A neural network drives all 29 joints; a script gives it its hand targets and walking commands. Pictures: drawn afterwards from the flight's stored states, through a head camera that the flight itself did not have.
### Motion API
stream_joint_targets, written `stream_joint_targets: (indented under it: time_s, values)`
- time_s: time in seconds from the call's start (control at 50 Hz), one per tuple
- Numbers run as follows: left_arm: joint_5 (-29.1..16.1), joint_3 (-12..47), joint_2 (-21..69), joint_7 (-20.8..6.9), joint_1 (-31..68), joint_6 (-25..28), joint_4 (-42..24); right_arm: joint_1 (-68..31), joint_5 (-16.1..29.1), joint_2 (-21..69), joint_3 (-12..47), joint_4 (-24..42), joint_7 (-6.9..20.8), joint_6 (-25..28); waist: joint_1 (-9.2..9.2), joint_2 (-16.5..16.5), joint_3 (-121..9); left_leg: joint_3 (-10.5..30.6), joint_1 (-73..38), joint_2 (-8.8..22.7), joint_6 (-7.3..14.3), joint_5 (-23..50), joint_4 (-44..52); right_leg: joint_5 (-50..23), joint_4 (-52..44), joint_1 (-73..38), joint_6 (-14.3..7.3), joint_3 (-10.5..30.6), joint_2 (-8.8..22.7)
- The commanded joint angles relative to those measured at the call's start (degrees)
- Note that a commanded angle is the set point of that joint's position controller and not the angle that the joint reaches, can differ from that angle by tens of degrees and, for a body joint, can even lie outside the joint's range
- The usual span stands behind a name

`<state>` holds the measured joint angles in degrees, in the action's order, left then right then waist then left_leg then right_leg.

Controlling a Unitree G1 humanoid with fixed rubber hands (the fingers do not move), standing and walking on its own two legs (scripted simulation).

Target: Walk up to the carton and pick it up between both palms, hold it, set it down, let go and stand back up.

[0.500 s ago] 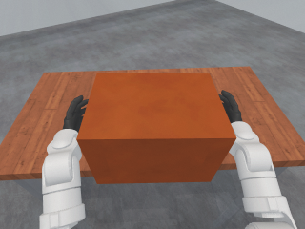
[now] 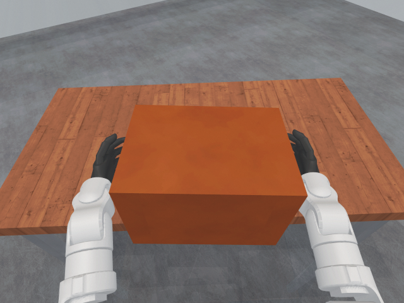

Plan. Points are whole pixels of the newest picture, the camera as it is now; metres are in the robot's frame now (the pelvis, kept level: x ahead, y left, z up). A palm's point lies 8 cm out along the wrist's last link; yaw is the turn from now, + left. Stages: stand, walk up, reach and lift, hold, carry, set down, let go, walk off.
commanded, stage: set down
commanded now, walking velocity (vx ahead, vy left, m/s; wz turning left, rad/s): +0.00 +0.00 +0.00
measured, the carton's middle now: (206, 175) +0.36 -0.03 +0.06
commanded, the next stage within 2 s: none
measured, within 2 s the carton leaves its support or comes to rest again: rests again in 1.34 s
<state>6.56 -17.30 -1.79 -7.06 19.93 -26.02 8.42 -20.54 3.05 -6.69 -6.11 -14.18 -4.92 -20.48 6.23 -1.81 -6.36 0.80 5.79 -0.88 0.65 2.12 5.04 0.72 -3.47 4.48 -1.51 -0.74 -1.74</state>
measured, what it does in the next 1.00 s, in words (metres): stands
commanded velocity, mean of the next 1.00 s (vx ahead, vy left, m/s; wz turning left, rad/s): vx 0.00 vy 0.00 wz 0.00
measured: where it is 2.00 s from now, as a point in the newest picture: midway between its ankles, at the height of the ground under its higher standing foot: outside the picture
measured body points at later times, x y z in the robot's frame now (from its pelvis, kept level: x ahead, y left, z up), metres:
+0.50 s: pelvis +0.01 +0.00 +0.00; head +0.04 -0.02 +0.45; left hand +0.39 +0.16 +0.06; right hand +0.36 -0.23 +0.05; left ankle -0.02 +0.11 -0.75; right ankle -0.04 -0.10 -0.75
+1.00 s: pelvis +0.01 +0.00 +0.00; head +0.07 -0.02 +0.44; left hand +0.40 +0.15 +0.03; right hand +0.37 -0.23 +0.02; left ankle -0.02 +0.11 -0.75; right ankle -0.04 -0.10 -0.75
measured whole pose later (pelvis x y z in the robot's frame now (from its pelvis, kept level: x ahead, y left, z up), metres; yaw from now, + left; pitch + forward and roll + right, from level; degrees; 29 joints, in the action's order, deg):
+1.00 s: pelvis +0.01 +0.00 +0.00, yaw +1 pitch +17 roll +0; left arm 2.7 -12.0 -4.3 -1.4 25.5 1.0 38.9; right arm -23.1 -1.7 -6.5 -11.5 -35.1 -2.3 1.0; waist 4.4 -3.1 -11.7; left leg 1.2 16.1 -1.0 0.6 1.4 2.6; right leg -0.3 -4.9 12.7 -1.8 -1.4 -1.6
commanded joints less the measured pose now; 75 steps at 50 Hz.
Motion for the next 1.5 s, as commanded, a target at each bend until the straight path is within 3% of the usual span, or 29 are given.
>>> stream_joint_targets:
  time_s: [0.0,0.22,0.3,0.48,0.94,1.32,1.48]
  values:
    - [-5.81,25.79,24.66,-3.81,36.0,8.06,-10.37,-35.8,2.99,24.47,23.44,15.53,7.64,8.88,-0.31,-0.66,-33.26,-0.88,-9.96,0.42,-0.2,19.89,-5.88,-36.7,9.03,-16.02,5.42,-1.32,-0.12]
    - [-5.95,25.8,26.88,-2.5,37.69,14.98,-1.11,-37.17,-0.37,27.42,22.45,9.47,8.32,13.69,-1.05,2.71,-34.94,-0.64,-5.13,0.15,1.09,18.27,-5.52,-39.14,10.0,-18.92,5.5,-1.06,0.17]
    - [-5.72,26.21,27.84,-2.3,38.88,17.29,1.24,-36.8,-1.71,28.1,21.08,6.58,8.36,15.09,-0.36,1.91,-35.02,-0.44,-4.13,0.03,1.11,17.55,-5.04,-38.63,9.76,-18.64,5.27,-0.82,0.29]
    - [-4.93,26.39,29.01,-1.73,39.48,21.92,5.56,-36.36,-2.74,29.48,20.22,3.06,8.21,18.72,-0.78,0.84,-36.43,-0.4,-3.04,-0.14,0.91,19.87,-5.88,-40.78,9.64,-19.19,4.61,-0.65,0.44]
    - [-4.54,27.71,32.01,-0.06,41.04,32.66,17.28,-37.31,-4.45,30.81,18.15,-6.83,9.64,27.31,-0.96,0.98,-40.0,-0.01,0.15,0.42,-0.01,21.97,-9.24,-39.52,10.04,-14.54,3.81,-0.4,0.31]
    - [-7.06,31.93,34.31,1.27,41.85,40.28,22.0,-37.62,-2.94,35.05,22.37,-12.1,9.92,33.37,-1.13,1.9,-46.84,0.46,7.35,-0.17,0.11,23.83,-12.28,-50.45,16.3,-16.08,4.43,1.44,1.33]
    - [-6.95,32.49,33.87,1.78,41.35,42.23,25.06,-36.67,-2.66,34.65,22.24,-15.62,10.33,34.89,-1.4,0.96,-45.36,0.72,7.21,-0.11,-0.23,23.57,-14.45,-47.35,17.05,-10.43,4.56,1.82,1.31]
